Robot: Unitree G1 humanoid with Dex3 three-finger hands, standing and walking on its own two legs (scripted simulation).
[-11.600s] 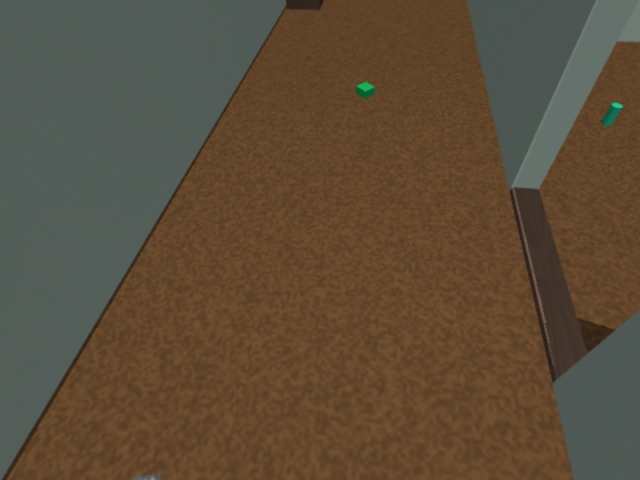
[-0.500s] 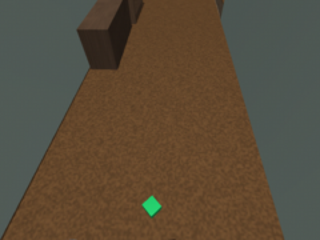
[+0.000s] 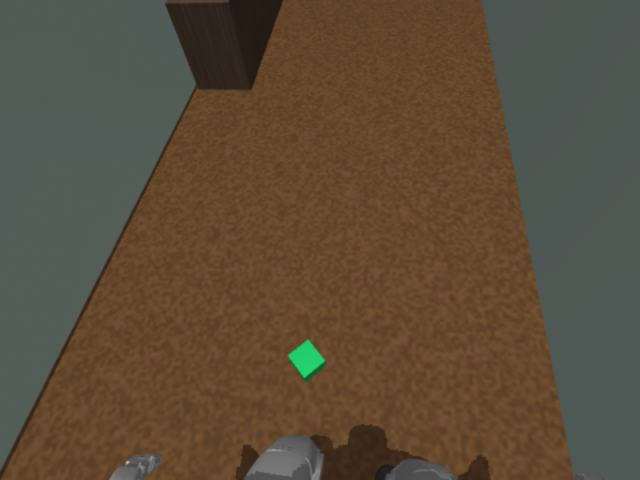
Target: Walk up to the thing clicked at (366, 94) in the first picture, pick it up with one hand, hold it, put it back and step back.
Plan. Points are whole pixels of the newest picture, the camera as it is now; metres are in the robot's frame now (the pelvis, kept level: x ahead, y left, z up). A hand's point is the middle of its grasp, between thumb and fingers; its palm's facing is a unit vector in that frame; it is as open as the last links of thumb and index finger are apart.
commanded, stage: walk up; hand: left
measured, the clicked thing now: (307, 360) +0.43 +0.16 -0.75
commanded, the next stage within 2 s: none
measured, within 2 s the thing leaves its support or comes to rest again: neither
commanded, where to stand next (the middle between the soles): +0.02 +0.02 m, yaw -3 degrees
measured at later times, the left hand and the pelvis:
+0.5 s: hand out of the picture +0.08 +0.26 -0.14, palm faces +0.07 -0.94 -0.32, open 7.4 cm; pelvis +0.00 +0.01 +0.01, yaw +1 degrees
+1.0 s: hand out of the picture +0.08 +0.27 -0.15, palm faces +0.02 -0.95 -0.30, open 7.4 cm; pelvis +0.00 +0.02 +0.01, yaw +0 degrees
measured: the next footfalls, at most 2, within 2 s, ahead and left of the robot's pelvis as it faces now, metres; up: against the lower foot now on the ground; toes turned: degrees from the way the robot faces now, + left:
left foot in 0.12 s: +0.02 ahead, +0.14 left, +0.00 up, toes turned +0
right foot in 1.56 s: -0.03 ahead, -0.12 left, +0.00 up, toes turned +0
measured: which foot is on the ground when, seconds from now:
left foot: up 0.00-0.10, down 0.12-1.00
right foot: down 0.00-1.00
